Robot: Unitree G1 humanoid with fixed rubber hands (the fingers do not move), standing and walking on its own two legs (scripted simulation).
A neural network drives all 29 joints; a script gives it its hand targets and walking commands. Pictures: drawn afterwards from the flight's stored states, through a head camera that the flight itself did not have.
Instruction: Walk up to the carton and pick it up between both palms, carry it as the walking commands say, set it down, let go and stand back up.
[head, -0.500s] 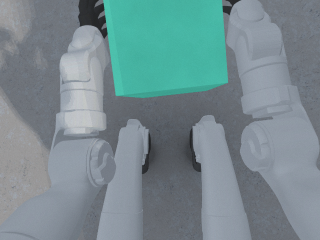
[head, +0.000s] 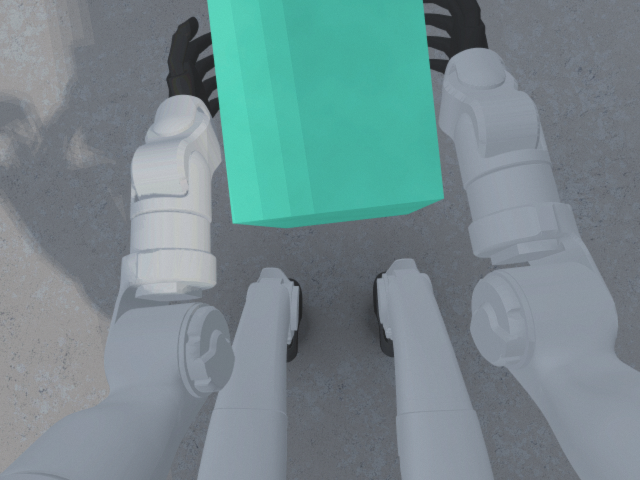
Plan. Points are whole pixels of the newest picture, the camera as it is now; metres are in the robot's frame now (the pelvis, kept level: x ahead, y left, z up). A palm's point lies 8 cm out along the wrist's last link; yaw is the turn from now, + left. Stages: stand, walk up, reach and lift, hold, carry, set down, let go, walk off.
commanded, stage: reach and lift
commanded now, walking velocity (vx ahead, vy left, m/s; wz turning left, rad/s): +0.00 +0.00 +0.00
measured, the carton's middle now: (329, 99) +0.51 +0.02 -0.10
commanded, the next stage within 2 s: none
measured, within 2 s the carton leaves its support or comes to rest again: neither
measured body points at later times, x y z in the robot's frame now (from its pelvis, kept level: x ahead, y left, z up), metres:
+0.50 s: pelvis +0.02 +0.00 +0.07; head +0.22 -0.02 +0.46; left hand +0.47 +0.15 +0.03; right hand +0.49 -0.13 +0.04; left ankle +0.15 +0.16 -0.60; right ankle +0.16 -0.10 -0.60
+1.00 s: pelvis +0.09 +0.00 +0.12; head +0.12 -0.02 +0.57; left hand +0.46 +0.15 +0.15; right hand +0.47 -0.13 +0.15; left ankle +0.15 +0.16 -0.60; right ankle +0.16 -0.10 -0.60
